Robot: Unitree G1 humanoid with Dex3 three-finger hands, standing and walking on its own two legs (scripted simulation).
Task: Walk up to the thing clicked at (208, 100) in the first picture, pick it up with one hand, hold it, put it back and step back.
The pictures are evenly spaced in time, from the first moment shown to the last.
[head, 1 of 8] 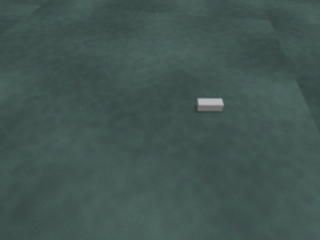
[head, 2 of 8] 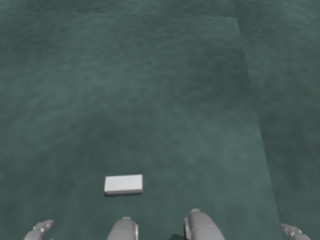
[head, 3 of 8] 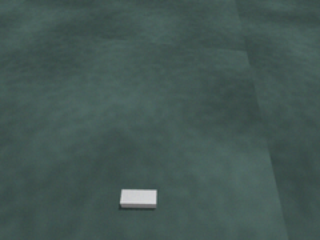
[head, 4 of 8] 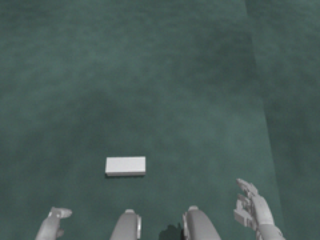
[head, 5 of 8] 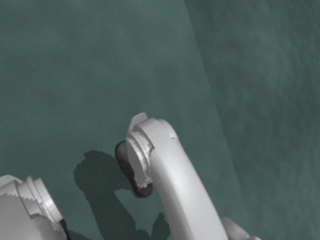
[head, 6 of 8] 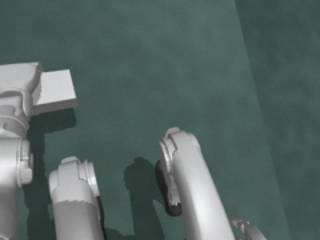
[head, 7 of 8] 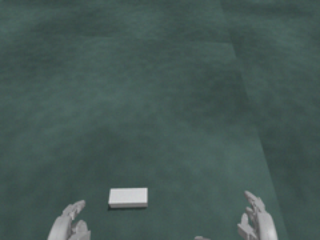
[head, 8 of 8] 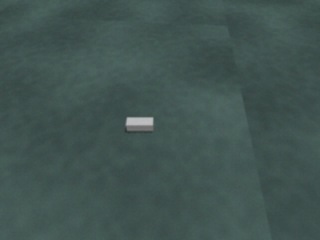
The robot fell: no
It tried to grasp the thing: yes
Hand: left
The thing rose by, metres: 0.66
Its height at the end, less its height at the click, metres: +0.00
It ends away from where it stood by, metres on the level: 0.01
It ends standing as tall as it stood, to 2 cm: yes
